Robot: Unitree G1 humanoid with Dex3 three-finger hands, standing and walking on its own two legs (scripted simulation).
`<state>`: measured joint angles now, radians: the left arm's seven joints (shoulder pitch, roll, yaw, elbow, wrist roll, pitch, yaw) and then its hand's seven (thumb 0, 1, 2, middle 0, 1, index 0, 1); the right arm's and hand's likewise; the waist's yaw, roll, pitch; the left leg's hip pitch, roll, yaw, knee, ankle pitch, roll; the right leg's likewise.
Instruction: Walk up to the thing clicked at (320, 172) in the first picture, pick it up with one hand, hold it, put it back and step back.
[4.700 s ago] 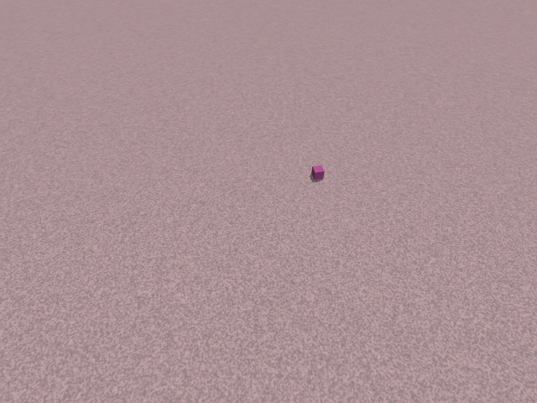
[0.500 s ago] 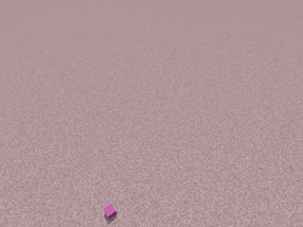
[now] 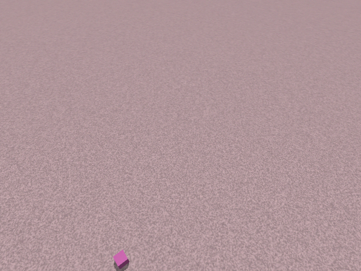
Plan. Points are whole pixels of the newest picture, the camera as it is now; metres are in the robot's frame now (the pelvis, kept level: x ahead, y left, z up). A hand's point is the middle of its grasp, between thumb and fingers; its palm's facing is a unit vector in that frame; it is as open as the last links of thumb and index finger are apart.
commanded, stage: walk up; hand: left
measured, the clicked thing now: (121, 259) +0.38 +0.28 -0.75
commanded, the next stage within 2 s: stand in 0.70 s
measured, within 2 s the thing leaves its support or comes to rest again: neither
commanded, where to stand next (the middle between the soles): +0.03 -0.01 m, yaw +1 degrees
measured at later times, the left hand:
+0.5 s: hand out of the picture +0.08 +0.26 -0.16, palm faces +0.01 -0.94 -0.33, open 7.4 cm
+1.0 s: hand out of the picture +0.08 +0.26 -0.15, palm faces +0.00 -0.94 -0.34, open 7.4 cm
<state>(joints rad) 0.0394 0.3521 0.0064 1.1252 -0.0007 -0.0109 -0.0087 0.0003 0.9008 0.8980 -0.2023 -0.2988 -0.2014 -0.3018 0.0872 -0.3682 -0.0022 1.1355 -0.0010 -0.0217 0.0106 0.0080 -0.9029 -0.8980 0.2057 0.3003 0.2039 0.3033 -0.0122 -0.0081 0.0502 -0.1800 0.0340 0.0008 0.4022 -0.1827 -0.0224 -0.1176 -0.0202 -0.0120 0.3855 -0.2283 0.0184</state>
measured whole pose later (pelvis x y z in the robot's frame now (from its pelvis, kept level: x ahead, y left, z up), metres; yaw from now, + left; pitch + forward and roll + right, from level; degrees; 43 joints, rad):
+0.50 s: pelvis +0.01 +0.01 +0.00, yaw +0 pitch -2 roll +0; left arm 0.08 0.35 0.02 1.17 0.01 0.00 -0.01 0.00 0.90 0.90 -0.20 -0.30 -0.20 -0.30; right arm 0.08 -0.34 0.00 1.15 0.00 -0.02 0.01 0.01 -0.90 -0.90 0.21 0.30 0.20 0.30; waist 0.00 0.00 0.04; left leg -0.15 0.01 0.00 0.35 -0.16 -0.01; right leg -0.08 -0.04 -0.01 0.33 -0.21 0.03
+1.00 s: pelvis +0.00 +0.01 +0.00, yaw +1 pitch -2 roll +0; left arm 0.09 0.35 0.01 1.15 0.01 -0.01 -0.01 0.00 0.90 0.90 -0.20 -0.30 -0.20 -0.30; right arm 0.07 -0.35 0.00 1.14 0.00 -0.01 0.01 0.01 -0.90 -0.90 0.21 0.30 0.20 0.30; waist 0.00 0.00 0.06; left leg -0.14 0.02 0.00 0.32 -0.15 -0.01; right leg -0.07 -0.04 -0.02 0.31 -0.19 0.03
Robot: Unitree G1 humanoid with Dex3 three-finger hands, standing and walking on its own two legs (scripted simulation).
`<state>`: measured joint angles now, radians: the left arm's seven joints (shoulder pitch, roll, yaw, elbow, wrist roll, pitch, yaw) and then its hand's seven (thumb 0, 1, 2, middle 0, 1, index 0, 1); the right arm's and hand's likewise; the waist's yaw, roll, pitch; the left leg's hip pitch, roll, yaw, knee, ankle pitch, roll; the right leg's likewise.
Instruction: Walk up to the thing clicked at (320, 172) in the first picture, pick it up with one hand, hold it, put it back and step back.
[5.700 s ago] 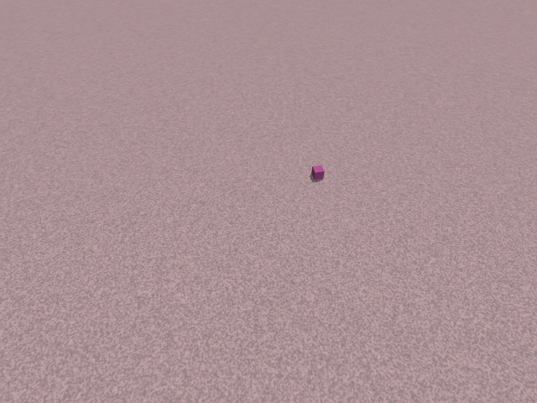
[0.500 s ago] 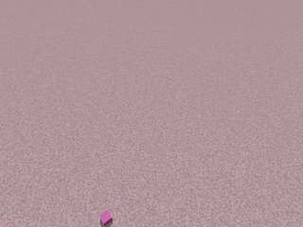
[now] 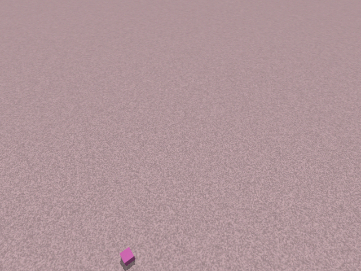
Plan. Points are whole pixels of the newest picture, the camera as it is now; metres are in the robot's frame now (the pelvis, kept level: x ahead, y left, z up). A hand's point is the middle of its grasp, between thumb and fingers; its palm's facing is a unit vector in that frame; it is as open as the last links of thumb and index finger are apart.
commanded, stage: stand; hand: left
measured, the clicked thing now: (127, 256) +0.38 +0.27 -0.76
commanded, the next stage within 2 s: none
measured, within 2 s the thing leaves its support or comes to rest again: neither
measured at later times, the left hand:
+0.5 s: hand out of the picture +0.06 +0.25 -0.16, palm faces -0.01 -0.94 -0.34, open 7.4 cm
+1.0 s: hand out of the picture +0.07 +0.26 -0.16, palm faces -0.01 -0.94 -0.34, open 7.4 cm
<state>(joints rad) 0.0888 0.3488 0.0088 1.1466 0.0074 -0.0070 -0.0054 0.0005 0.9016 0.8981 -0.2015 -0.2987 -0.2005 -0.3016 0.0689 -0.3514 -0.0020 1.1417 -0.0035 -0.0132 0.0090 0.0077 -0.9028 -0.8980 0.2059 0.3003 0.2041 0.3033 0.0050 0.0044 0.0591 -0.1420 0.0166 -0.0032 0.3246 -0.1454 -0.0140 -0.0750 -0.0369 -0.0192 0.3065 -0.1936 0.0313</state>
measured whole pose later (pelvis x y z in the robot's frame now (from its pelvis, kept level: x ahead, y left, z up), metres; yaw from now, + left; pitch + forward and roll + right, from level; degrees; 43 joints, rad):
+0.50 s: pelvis -0.01 +0.00 +0.00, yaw +0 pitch -2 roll +0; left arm 0.12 0.35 0.01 1.14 0.01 0.00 -0.01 0.00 0.90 0.90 -0.20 -0.30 -0.20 -0.30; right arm 0.11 -0.35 0.00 1.15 -0.01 -0.01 0.02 0.01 -0.90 -0.90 0.21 0.30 0.20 0.30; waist 0.00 0.00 0.05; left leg -0.15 0.02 -0.01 0.33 -0.14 -0.02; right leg -0.09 -0.04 -0.02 0.31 -0.19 0.03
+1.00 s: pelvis +0.00 +0.00 +0.00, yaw +0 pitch -2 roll +0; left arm 0.12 0.35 0.00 1.12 0.01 -0.01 -0.01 0.00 0.90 0.90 -0.20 -0.30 -0.20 -0.30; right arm 0.09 -0.35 0.00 1.13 0.00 -0.01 0.01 0.01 -0.90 -0.90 0.21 0.30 0.20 0.30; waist 0.01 0.00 0.05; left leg -0.14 0.01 0.00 0.33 -0.15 -0.01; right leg -0.08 -0.04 -0.02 0.31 -0.20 0.03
